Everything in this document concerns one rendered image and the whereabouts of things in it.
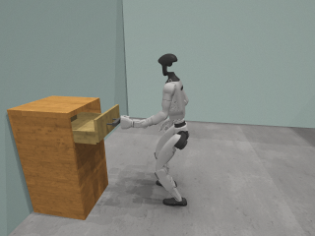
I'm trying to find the left robot upper arm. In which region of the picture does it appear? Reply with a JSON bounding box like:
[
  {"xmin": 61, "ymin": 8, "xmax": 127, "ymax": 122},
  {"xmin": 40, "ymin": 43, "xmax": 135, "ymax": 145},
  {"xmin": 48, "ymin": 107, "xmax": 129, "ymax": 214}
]
[{"xmin": 160, "ymin": 83, "xmax": 176, "ymax": 120}]

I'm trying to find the right robot hand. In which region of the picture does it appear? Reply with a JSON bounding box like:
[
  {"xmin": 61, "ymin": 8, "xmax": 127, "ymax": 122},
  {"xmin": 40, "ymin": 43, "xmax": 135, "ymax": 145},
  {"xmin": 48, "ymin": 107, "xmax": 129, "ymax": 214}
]
[{"xmin": 159, "ymin": 118, "xmax": 173, "ymax": 132}]

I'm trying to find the right robot upper arm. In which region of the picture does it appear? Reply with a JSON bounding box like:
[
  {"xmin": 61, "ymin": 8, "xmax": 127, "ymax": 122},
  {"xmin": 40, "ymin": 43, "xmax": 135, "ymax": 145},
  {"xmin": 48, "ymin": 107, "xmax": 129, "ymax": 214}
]
[{"xmin": 183, "ymin": 90, "xmax": 189, "ymax": 106}]

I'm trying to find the left robot forearm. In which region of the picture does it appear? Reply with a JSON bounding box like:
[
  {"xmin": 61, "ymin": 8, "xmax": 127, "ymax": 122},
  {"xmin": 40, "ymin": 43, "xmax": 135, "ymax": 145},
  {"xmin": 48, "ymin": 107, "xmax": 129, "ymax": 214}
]
[{"xmin": 131, "ymin": 111, "xmax": 165, "ymax": 129}]

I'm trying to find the left robot hand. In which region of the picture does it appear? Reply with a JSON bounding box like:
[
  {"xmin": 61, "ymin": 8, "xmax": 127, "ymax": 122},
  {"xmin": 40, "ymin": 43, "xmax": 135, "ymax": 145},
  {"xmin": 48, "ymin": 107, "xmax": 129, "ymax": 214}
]
[{"xmin": 120, "ymin": 115, "xmax": 132, "ymax": 130}]

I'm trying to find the handle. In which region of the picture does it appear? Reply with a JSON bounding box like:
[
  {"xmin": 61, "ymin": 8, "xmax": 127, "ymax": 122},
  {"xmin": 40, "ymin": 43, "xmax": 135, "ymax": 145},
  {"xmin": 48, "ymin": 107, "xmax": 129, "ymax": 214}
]
[{"xmin": 106, "ymin": 117, "xmax": 121, "ymax": 127}]

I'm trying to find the robot left shin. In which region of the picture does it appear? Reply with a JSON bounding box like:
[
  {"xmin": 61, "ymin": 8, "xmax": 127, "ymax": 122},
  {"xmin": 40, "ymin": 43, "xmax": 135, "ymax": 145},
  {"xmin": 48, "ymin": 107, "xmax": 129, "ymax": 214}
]
[{"xmin": 155, "ymin": 169, "xmax": 181, "ymax": 202}]

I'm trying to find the drawer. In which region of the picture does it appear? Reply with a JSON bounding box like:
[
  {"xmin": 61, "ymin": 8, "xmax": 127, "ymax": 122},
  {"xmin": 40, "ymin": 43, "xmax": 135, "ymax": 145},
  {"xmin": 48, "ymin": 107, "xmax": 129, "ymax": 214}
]
[{"xmin": 70, "ymin": 104, "xmax": 120, "ymax": 145}]

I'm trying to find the robot right foot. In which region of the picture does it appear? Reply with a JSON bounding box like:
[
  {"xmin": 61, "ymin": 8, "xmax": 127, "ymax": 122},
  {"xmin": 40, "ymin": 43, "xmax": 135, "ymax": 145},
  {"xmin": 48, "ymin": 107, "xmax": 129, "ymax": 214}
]
[{"xmin": 156, "ymin": 180, "xmax": 177, "ymax": 187}]

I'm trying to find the cabinet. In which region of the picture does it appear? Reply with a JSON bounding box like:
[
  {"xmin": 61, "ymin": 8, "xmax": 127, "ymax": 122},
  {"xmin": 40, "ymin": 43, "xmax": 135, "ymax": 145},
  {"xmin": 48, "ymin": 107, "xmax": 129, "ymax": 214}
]
[{"xmin": 7, "ymin": 95, "xmax": 108, "ymax": 220}]

